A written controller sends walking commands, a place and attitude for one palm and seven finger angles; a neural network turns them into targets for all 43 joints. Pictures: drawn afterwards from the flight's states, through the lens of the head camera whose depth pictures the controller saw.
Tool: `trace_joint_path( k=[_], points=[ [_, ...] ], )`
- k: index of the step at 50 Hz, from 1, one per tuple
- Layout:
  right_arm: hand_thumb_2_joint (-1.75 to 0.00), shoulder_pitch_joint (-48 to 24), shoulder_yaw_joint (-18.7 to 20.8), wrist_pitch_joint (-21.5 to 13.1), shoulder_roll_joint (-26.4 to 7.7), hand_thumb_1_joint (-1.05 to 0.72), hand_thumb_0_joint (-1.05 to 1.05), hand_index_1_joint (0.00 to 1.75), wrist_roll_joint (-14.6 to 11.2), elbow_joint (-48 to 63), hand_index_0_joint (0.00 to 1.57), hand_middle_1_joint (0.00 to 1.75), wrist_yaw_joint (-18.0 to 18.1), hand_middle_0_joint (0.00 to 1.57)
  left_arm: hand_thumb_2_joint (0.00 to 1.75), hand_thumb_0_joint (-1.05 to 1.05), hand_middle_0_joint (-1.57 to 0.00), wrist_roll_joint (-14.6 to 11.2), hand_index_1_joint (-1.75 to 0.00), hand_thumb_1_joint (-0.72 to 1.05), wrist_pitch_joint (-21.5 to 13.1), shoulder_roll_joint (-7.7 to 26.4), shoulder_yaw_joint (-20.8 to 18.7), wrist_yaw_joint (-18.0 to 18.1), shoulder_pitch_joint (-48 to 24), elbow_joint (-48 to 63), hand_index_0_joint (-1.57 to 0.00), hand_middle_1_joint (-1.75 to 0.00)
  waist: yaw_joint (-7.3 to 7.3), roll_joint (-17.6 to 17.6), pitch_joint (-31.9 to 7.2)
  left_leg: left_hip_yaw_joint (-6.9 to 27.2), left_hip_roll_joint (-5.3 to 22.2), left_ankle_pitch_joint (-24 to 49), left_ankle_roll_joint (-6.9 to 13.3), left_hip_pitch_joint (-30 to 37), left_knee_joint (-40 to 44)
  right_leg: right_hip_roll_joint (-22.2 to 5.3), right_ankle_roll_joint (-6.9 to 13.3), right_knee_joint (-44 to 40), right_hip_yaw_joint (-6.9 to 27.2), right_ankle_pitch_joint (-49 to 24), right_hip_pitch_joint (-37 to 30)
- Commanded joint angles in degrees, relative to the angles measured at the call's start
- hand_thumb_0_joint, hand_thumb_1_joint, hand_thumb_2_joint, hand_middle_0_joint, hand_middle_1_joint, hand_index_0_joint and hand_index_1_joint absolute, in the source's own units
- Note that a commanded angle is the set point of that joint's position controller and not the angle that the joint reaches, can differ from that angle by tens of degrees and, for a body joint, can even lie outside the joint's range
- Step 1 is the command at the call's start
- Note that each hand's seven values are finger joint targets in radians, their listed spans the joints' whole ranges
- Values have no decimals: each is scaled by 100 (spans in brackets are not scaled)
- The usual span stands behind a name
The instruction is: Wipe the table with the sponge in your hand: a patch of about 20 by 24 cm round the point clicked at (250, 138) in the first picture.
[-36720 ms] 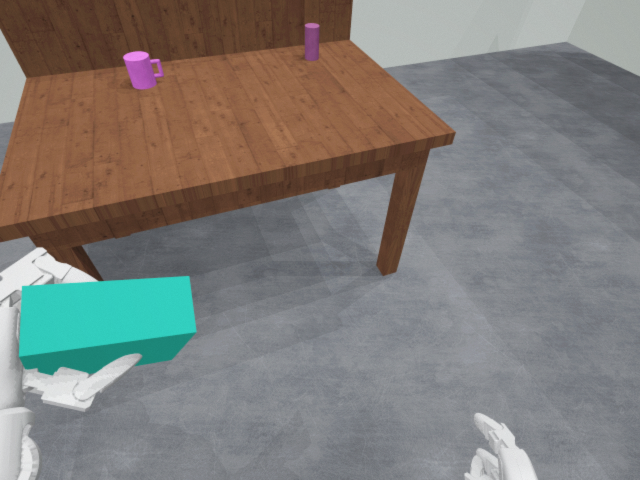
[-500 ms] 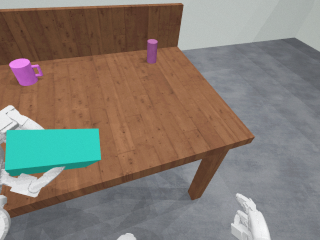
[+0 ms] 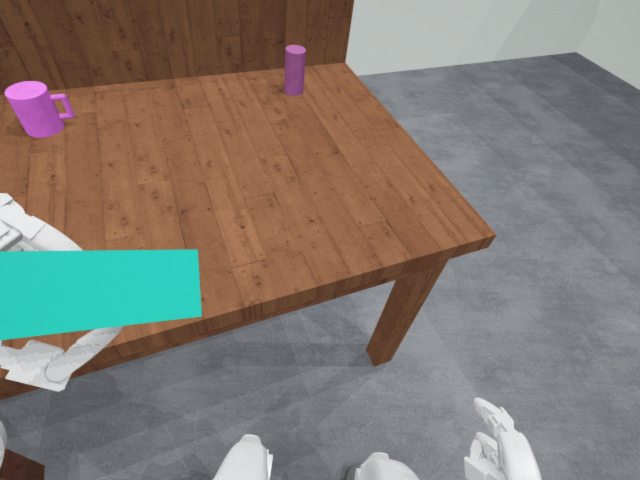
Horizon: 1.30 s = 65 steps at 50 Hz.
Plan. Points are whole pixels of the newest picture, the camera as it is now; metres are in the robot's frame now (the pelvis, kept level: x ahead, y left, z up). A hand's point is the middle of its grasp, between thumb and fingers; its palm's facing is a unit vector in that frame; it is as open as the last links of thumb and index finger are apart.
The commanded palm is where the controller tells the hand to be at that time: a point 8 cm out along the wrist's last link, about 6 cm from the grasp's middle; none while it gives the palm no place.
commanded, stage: step back with the hand held close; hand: left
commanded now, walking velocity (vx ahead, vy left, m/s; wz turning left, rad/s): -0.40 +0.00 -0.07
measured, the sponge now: (128, 292) +0.24 +0.19 +0.18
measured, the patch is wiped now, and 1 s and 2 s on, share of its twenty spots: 1.00 1.00 1.00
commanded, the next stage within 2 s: stop stepping back and stand still in 0.10 s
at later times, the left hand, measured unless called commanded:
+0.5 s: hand out of the picture +0.07 +0.23 +0.22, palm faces +0.43 -0.86 -0.27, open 9.5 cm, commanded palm +0.02 +0.27 +0.21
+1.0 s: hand out of the picture -0.10 +0.21 +0.22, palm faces +0.41 -0.84 -0.36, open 9.5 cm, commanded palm -0.14 +0.25 +0.21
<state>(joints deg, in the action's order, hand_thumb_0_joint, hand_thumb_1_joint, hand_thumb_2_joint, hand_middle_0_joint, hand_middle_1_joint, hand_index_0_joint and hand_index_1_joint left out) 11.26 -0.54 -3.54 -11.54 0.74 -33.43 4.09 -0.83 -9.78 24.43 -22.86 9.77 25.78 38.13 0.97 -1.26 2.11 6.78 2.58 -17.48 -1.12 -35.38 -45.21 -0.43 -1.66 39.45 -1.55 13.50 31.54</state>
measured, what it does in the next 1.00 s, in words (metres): walks backwards: left foot, then right foot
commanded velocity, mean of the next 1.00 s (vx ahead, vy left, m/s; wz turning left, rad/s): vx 0.19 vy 0.01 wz -0.02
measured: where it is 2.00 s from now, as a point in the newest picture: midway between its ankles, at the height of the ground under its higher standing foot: outside the picture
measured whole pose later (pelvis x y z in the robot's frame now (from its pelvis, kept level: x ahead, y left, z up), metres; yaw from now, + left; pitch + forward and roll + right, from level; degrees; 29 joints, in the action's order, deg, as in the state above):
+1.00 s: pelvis -0.30 -0.03 +0.02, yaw -1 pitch -2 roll -1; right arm 17.6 -2.5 -9.3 -10.4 -1.6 -39.6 1.3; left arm -2.3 -9.3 22.3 -20.9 6.4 24.8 25.3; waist 1.0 -0.1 -5.6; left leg -2.6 2.2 -14.6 1.7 -21.0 -37.1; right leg -2.0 0.4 52.3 -3.9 21.0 27.1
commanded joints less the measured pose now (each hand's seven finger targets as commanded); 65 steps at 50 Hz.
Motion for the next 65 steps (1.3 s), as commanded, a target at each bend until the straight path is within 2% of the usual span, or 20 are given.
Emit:
trace_joint_path(
  k=[1,4,7,10,12,14,17,24,26,28,31,36,37,40,51,53,57,62,64,65],
  points=[
    [-90,-581,395,-450,-901,-90,0,30,-10,954,20,30,26,20,130,0,-120,15,-160,10,-429,843,-745,110,-302,1401,-120,-160,-73,1389,-1259,791,784,-2072,534,-530,1952,231,88,587,180,637,-1585],
    [-90,-387,439,-523,-882,-90,0,30,-29,927,20,30,-36,20,130,0,-120,21,-160,10,-475,1065,-1012,66,-138,1226,-120,-160,-58,676,-1126,69,347,-2358,322,-388,943,-100,268,-312,632,840,-1166],
    [-90,-414,281,-319,-550,-90,0,30,63,443,20,30,-108,20,130,0,-120,-117,-160,10,-221,880,-580,91,-416,857,-120,-160,5,-1438,-874,-894,-262,-1430,-167,1787,-2752,-1815,912,-2723,1918,2947,1962],
    [-90,-368,85,-160,-549,-90,0,30,-7,501,20,30,-101,20,130,0,-120,-170,-160,10,-27,895,-421,-50,-1096,814,-120,-160,165,-1360,-521,-772,-8,-1446,-88,2070,-1526,-1222,496,-2204,778,2117,1953],
    [-90,-310,175,-211,-933,-90,0,30,-39,574,20,30,-12,20,130,0,-120,-195,-160,10,-27,839,-373,-81,-1458,526,-120,-160,210,11,-471,-238,218,-2204,289,1822,624,-799,213,-734,522,2733,1643],
    [-90,-430,332,-454,-1181,-90,0,30,-49,794,20,30,5,20,130,0,-120,-80,-160,10,-123,1010,-577,60,-2107,979,-120,-160,313,3430,-327,2670,2140,-3903,1105,-397,3798,559,-115,4743,215,1979,737],
    [-90,-507,450,-564,-921,-90,0,30,-206,579,20,30,-393,20,130,0,-120,-21,-160,10,24,737,-371,-31,-1589,809,-120,-160,21,1254,-530,1068,1343,-2797,819,-183,2764,353,-188,5274,387,982,504],
    [-90,-608,72,-483,-677,-90,0,30,-42,617,20,30,-295,20,130,0,-120,-153,-160,10,85,559,-328,-199,-499,653,-120,-160,-126,1753,-997,-282,362,-1722,100,963,1562,455,400,-1263,-658,406,-2099],
    [-90,-350,166,-380,-634,-90,0,30,-154,636,20,30,-193,20,130,0,-120,-128,-160,10,-83,754,-367,-303,-913,534,-120,-160,-14,-808,-943,-1111,-446,-841,56,1200,-2261,-774,951,-2761,327,-1211,-1434],
    [-90,-267,370,-313,-842,-90,0,30,-376,654,20,30,-205,20,130,0,-120,-235,-160,10,39,554,-146,-467,-791,-505,-120,-160,96,-2148,-475,-111,-296,-377,22,374,-4383,-1531,1146,-2473,1435,-1244,-213],
    [-90,-493,102,-75,-638,-90,0,30,-314,625,20,30,-192,20,130,0,-120,-299,-160,10,-52,704,-307,-499,-906,-625,-120,-160,209,-37,-252,-266,195,-86,213,493,-3396,-1392,995,-2161,792,551,469],
    [-90,-397,117,-598,-823,-90,0,30,-301,771,20,30,-32,20,130,0,-120,-220,-160,10,-177,654,-152,-204,-1195,546,-120,-160,48,914,-1124,-764,55,-705,578,2334,2135,-543,733,173,556,810,-357],
    [-90,-383,199,-694,-967,-90,0,30,-239,871,20,30,-41,20,130,0,-120,-234,-160,10,-195,675,-193,-147,-1096,850,-120,-160,-21,2293,-1118,507,935,-549,890,2854,2801,155,396,1835,-90,1386,398],
    [-90,-382,95,-928,-627,-90,0,30,-200,574,20,30,-186,20,130,0,-120,-98,-160,10,-266,1136,-375,-130,-1294,1282,-120,-160,187,1503,-633,2184,1702,125,1406,2030,2873,-227,194,3781,701,1237,1532],
    [-90,-525,166,-731,-858,-90,0,30,-243,554,20,30,-156,20,130,0,-120,-170,-160,10,-108,468,-106,-298,-837,-772,-120,-160,-267,198,-678,-761,224,-1945,570,-100,364,63,387,-1020,-821,363,-2564],
    [-90,-538,230,-641,-811,-90,0,30,-316,678,20,30,-162,20,130,0,-120,-164,-160,10,-171,812,-182,-369,-1273,-446,-120,-160,-89,-2116,-710,-946,-446,-905,292,-563,-3936,-1662,1110,-2428,1730,-51,-1658],
    [-90,-660,212,-461,-748,-90,0,30,-321,377,20,30,-275,20,130,0,-120,-288,-160,10,-199,838,-122,-458,-1447,155,-120,-160,157,-176,-191,-387,337,74,350,505,-3483,-1842,1110,-2564,1611,2609,1151],
    [-90,-499,71,-702,-602,-90,0,30,-239,547,20,30,7,20,130,0,-120,-294,-160,10,-161,933,-445,-96,-839,700,-120,-160,35,163,-1236,-1365,-104,-843,567,2253,1211,-1120,727,-1276,529,2416,27],
    [-90,-422,224,-770,-944,-90,0,30,-196,762,20,30,58,20,130,0,-120,-326,-160,10,-159,768,-461,2,-620,591,-120,-160,7,2361,-1196,733,964,-1617,1042,2379,3017,56,246,1659,-496,1799,32],
    [-90,-421,229,-903,-798,-90,0,30,-233,684,20,30,22,20,130,0,-120,-160,-160,10,-187,925,-541,-14,-812,663,-120,-160,-26,2314,-1282,445,1198,541,1286,2418,2797,180,89,2891,-378,1605,473]
  ],
)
